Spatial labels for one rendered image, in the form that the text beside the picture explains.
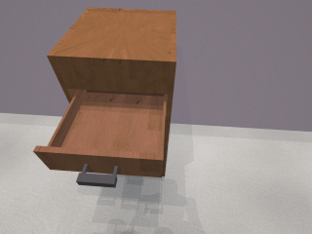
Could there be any drawer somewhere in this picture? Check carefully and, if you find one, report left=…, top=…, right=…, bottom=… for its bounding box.
left=33, top=89, right=167, bottom=177

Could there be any cabinet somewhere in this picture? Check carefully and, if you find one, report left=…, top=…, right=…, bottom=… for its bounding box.
left=47, top=7, right=176, bottom=176

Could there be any handle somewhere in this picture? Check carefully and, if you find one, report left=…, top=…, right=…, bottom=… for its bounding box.
left=76, top=163, right=119, bottom=188

